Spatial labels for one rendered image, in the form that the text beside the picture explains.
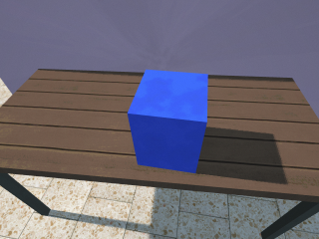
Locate carton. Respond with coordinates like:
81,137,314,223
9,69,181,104
128,70,208,173

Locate table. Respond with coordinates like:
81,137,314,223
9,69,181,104
0,69,319,239

